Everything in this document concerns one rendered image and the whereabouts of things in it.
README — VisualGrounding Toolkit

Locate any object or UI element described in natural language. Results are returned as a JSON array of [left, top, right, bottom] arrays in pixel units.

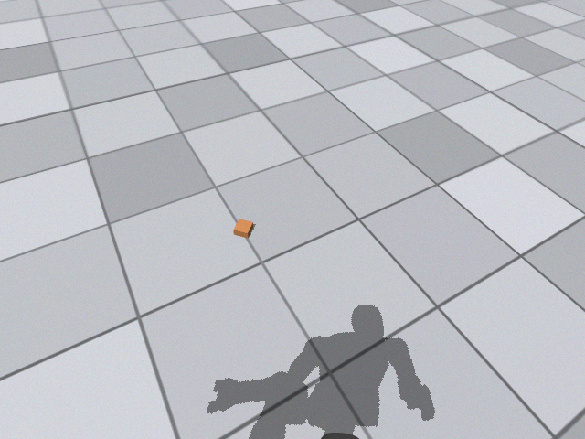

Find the small box
[[233, 219, 253, 238]]

